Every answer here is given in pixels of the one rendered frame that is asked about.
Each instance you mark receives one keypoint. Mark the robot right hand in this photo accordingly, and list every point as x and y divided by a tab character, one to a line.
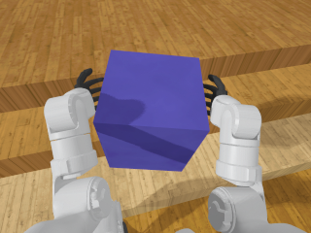
217	90

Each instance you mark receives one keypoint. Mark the carton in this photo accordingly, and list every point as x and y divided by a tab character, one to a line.
151	112

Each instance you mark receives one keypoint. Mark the robot left upper arm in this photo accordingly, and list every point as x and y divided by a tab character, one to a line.
78	207

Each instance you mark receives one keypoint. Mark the robot left hand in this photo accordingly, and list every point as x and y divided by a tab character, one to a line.
80	83

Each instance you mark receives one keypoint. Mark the robot left thigh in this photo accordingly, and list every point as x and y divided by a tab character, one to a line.
110	223

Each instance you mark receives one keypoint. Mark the robot right upper arm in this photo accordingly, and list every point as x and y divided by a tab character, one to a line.
235	209

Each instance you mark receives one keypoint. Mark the robot left forearm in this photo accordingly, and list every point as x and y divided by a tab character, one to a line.
67	122

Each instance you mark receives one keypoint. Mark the robot right forearm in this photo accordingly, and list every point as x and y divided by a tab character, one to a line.
239	125

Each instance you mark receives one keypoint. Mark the robot left shin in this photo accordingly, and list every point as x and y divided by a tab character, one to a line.
120	227

